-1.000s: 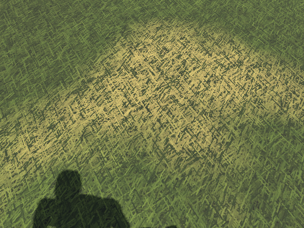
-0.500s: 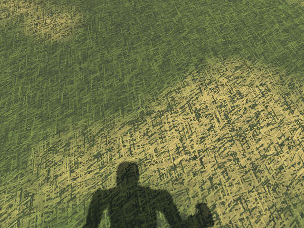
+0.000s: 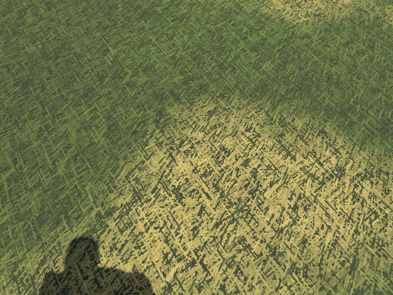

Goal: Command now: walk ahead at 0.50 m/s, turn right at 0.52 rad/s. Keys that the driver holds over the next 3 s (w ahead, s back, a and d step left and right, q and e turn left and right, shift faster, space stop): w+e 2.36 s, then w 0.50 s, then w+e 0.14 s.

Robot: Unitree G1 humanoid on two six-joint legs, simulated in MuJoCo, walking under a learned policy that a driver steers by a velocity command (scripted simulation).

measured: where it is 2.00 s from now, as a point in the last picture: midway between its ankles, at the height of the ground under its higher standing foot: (332, 186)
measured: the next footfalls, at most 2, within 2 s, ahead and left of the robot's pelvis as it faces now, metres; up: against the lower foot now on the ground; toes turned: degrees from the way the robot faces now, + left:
right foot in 0.22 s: +0.28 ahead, -0.15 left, +0.00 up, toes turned -10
left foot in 0.70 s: +0.60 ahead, -0.03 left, +0.00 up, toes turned -29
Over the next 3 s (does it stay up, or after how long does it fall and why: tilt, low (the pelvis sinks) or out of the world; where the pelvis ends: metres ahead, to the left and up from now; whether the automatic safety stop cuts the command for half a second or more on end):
stays up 1.00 -1.13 0.00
